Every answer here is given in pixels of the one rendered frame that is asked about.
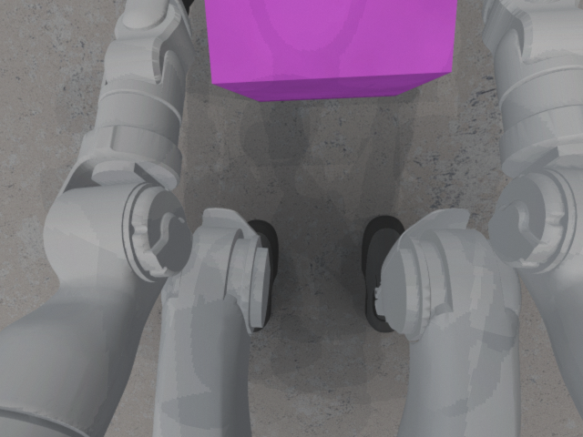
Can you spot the left robot upper arm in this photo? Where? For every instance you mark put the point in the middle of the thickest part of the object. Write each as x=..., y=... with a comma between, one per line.
x=64, y=366

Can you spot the right robot thigh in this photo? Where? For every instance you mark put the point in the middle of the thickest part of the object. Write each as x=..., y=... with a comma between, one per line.
x=445, y=291

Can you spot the left robot shin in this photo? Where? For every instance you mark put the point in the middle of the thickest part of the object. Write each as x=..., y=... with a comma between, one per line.
x=212, y=217

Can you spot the robot right forearm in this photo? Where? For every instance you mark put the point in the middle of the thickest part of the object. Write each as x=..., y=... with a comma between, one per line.
x=537, y=46

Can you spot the carton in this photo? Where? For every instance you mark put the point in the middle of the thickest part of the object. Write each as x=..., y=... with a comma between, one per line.
x=283, y=50

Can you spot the right robot upper arm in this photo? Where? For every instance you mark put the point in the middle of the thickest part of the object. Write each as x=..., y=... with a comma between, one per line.
x=537, y=228

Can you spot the robot left forearm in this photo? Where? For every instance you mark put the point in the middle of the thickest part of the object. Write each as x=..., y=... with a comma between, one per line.
x=141, y=100

